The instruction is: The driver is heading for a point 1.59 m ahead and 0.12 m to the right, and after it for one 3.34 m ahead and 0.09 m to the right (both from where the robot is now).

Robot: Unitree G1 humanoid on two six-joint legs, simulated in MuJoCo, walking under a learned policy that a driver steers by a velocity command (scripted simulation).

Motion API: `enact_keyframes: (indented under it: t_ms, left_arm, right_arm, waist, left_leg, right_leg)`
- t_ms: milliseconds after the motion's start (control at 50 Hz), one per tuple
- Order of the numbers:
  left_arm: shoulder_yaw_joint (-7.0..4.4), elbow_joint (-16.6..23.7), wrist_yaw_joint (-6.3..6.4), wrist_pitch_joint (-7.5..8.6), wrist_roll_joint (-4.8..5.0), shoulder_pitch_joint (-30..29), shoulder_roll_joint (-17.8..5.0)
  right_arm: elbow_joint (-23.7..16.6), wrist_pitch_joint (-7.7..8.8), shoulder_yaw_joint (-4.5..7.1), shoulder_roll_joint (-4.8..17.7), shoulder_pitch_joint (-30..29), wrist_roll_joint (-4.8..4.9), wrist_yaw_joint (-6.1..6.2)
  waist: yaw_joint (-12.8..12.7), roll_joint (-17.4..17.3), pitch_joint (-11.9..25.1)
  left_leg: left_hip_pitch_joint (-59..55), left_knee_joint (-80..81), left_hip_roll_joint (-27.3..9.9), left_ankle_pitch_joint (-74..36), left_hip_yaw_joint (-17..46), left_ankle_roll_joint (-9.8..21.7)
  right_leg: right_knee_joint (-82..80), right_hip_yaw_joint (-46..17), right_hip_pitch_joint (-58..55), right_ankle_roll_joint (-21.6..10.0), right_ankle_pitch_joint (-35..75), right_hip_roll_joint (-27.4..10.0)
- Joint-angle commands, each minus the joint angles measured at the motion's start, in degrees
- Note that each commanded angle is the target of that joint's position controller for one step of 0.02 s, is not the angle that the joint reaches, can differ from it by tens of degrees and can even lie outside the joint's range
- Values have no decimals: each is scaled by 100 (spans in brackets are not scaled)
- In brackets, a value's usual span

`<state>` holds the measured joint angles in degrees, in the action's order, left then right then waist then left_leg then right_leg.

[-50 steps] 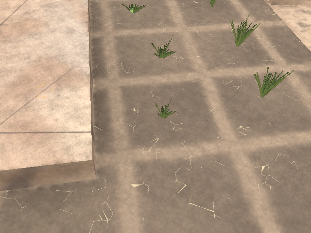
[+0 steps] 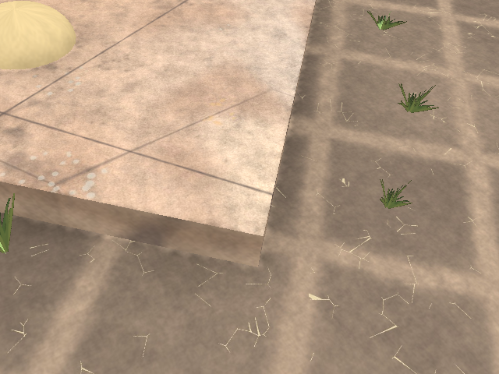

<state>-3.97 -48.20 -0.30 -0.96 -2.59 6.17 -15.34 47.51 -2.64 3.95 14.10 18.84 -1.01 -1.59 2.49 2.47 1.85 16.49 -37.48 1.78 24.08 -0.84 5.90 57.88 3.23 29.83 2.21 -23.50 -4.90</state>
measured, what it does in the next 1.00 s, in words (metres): walks ahead: right foot, then left foot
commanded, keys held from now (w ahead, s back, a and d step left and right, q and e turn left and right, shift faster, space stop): w+q+shift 0.20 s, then w+shift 0.14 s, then w+e+shift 0.66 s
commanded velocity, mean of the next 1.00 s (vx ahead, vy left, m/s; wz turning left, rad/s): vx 0.89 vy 0.00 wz -0.03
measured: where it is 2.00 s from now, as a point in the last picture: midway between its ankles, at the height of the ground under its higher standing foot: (228, 145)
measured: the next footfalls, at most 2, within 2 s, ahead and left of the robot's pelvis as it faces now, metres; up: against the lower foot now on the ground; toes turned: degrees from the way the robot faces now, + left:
right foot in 0.38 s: +0.40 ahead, -0.06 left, +0.00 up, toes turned +18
left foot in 0.76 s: +0.70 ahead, +0.25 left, +0.00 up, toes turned +4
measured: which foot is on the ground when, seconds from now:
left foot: down 0.00-0.40, up 0.42-0.74, down 0.76-1.00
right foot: up 0.00-0.36, down 0.38-0.76, up 0.78-1.00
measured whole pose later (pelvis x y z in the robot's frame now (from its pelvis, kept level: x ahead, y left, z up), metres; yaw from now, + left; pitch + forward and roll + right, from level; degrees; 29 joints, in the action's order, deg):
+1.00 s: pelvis +0.73 +0.13 +0.01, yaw -6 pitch +3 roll +1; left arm -4.1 -38.9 -1.6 -0.5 -1.4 6.9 -18.4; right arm 49.1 7.0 2.8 16.8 23.3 -3.2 0.0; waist 1.7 3.0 1.2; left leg 7.4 -25.7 -1.8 20.5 -10.1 -0.4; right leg 102.2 1.5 52.1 -6.4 -21.9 -0.6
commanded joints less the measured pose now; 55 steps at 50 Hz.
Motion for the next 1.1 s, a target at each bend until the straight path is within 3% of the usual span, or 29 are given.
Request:
enact_keyframes:
  t_ms: [20,80,280,320,360,380,400,420,440,460,480,520,560,620,660,700,740,760,780,800,840,860,880,960,980,1040,1060,1080,1100]
  left_arm:
    - [-101,698,-146,345,-92,-825,-729]
    - [-78,654,-192,267,-24,-773,-553]
    - [90,1393,-317,381,53,-2088,-392]
    - [74,1373,-296,442,48,-1608,-461]
    - [-109,953,-88,478,110,48,-856]
    - [-217,639,50,499,94,1416,-1123]
    - [-359,502,141,530,-96,2420,-1731]
    - [-361,305,49,546,-42,2237,-1766]
    - [-281,402,-29,538,22,1383,-1301]
    - [-221,412,-82,569,110,1263,-971]
    - [-160,357,-94,579,96,1259,-763]
    - [-42,89,-74,630,125,1467,-510]
    - [-69,-11,-17,700,236,1586,-636]
    - [-151,130,22,742,209,1302,-838]
    - [-240,120,-30,770,268,1468,-1110]
    - [-273,99,-73,781,325,1635,-1218]
    - [-318,98,-83,754,342,1658,-1423]
    - [-256,138,-95,764,323,1502,-1148]
    - [-15,380,-40,767,360,1608,-153]
    - [24,656,23,666,526,2050,-282]
    - [11,528,-4,461,242,1364,-503]
    - [15,575,-65,404,198,1141,-393]
    - [20,627,-151,327,76,1041,-319]
    - [225,1371,-248,117,91,-32,285]
    - [317,1655,-162,63,113,-514,586]
    - [469,2496,234,26,159,-1697,702]
    - [584,2726,236,35,135,-1967,760]
    - [631,2801,200,3,37,-2141,795]
    - [708,2712,42,-13,133,-1466,641]
  right_arm:
    - [-513,250,304,1336,-148,4,165]
    - [-331,491,239,973,411,81,87]
    - [-124,687,252,955,1245,75,178]
    - [-91,721,254,1062,998,94,208]
    - [-31,765,296,1321,773,27,173]
    - [-62,799,294,1320,530,-12,150]
    - [-284,877,129,652,682,94,124]
    - [-357,968,28,398,689,147,58]
    - [-369,945,10,597,233,0,62]
    - [-404,962,2,747,-219,-136,7]
    - [-509,978,-16,740,-546,-205,-16]
    - [-771,889,-115,543,-833,-346,-56]
    - [-1019,823,-206,478,-1098,-379,-90]
    - [-1465,829,-384,407,-1976,-221,-209]
    - [-1484,852,-407,407,-2105,-118,-196]
    - [-1376,858,-287,721,-1864,-135,-45]
    - [-1033,880,-108,1036,-660,-167,150]
    - [-837,873,12,1297,388,-229,285]
    - [-714,874,96,1669,1078,-450,370]
    - [-764,796,161,1825,648,-378,308]
    - [-941,778,-59,749,-342,-263,232]
    - [-845,802,-88,650,-300,-306,200]
    - [-713,859,-97,604,-149,-276,200]
    - [-133,1046,-147,405,402,-139,137]
    - [109,1086,-145,395,784,-230,125]
    - [458,1204,-244,311,626,-290,30]
    - [583,1113,-303,201,542,-236,5]
    - [715,1040,-313,205,695,-222,52]
    - [569,928,-347,349,207,-100,180]
  waist:
    - [-101,-857,-780]
    - [24,-648,-500]
    - [592,-1068,-769]
    - [284,-1166,-689]
    - [-528,-1003,255]
    - [-1229,-866,956]
    - [-1391,502,1835]
    - [-1002,1795,1671]
    - [-668,933,420]
    - [-670,31,168]
    - [-587,-258,-150]
    - [-284,35,-474]
    - [-159,151,-707]
    - [-133,97,-951]
    - [-221,181,-698]
    - [-141,21,-298]
    - [493,-121,554]
    - [997,-44,1084]
    - [926,-1438,1576]
    - [336,-2354,2060]
    - [188,-870,656]
    - [134,-717,350]
    - [39,-679,169]
    - [-149,-916,-252]
    - [-61,-1193,-269]
    - [-582,-627,-1252]
    - [-824,-228,-1484]
    - [-801,-288,-1335]
    - [-1226,-287,-1143]
  left_leg:
    - [-717,3199,-1468,1758,3333,874]
    - [-1191,3034,-1076,483,2691,800]
    - [-1703,2897,-1104,-1199,2689,846]
    - [-1586,2682,-1164,-2802,2479,666]
    - [-1419,875,-893,-5975,1828,390]
    - [-476,-763,-611,-5761,1554,269]
    - [1157,-3077,70,-3250,1178,48]
    - [2344,-3999,761,-21,1315,-2]
    - [2983,-4329,161,-503,1107,115]
    - [2887,-4157,-150,-892,942,103]
    - [2710,-3754,-352,-1035,843,39]
    - [2584,-3265,-537,-846,788,-234]
    - [2701,-2659,-736,-723,660,-462]
    - [1312,-543,-555,-1519,212,-716]
    - [-42,13,-176,-2188,-121,-727]
    - [-524,485,-51,-2413,-29,-659]
    - [-1901,820,-26,-2058,-91,-528]
    - [-3207,552,-598,-1385,306,-468]
    - [-4100,1111,-2355,-61,2316,-307]
    - [-3786,2115,-3043,551,4550,-31]
    - [-2424,2134,-2394,610,2980,53]
    - [-2057,2164,-2243,-301,2420,36]
    - [-1728,2211,-2062,-832,1790,-5]
    - [-1619,2065,-2169,-2637,695,-230]
    - [-1864,2123,-2424,-2552,737,-51]
    - [-1439,2886,-2447,-2772,-133,-254]
    - [-831,3069,-1877,-3007,-862,-565]
    - [-659,3179,-1562,-3858,-1308,-555]
    - [460,3311,-1093,-5653,-2114,-461]
  right_leg:
    - [227,-506,1970,150,1180,43]
    - [-201,-437,1620,131,1610,179]
    - [-2311,-201,1079,-1,1972,390]
    - [-2703,-29,72,-248,1695,515]
    - [-2726,287,-2051,-572,1103,945]
    - [-2502,-31,-3747,-780,822,566]
    - [-3022,-2605,-5284,-1266,-2242,-872]
    - [-4544,-5691,-5201,-1621,-3055,-1526]
    - [-4482,-5359,-4367,-1749,-2603,-1404]
    - [-4396,-4519,-3743,-1831,-2003,-1183]
    - [-4474,-3881,-3081,-1796,-1167,-934]
    - [-4666,-3348,-2388,-1781,-293,-533]
    - [-4925,-3065,-2055,-1856,292,-445]
    - [-5329,-2226,-768,-1628,1305,26]
    - [-5451,-2142,-497,-1491,2824,-9]
    - [-4672,-2054,-1265,-1220,4274,1]
    - [-2552,-1812,-1474,-917,5293,318]
    - [-1019,-1698,-567,-827,4406,582]
    - [952,-1251,622,-784,116,972]
    - [1917,-916,1118,-798,-148,885]
    - [2356,-740,1522,-824,748,271]
    - [2715,-650,1618,-781,769,199]
    - [2829,-652,1653,-779,800,86]
    - [4516,-472,3262,-811,438,138]
    - [6248,-382,4206,-932,-147,311]
    - [6958,-696,5664,-1280,-1082,387]
    - [5731,-307,5208,-1309,-960,312]
    - [5209,236,4689,-1229,-732,447]
    - [3326,738,2440,-1210,-431,426]
Keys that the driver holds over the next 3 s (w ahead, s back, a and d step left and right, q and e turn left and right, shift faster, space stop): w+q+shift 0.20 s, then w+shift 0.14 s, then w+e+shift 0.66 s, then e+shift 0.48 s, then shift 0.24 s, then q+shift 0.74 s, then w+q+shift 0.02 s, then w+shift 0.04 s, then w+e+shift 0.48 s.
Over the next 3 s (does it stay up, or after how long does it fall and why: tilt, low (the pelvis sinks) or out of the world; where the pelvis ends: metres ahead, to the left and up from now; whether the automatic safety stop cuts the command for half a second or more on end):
stays up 1.48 0.09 0.14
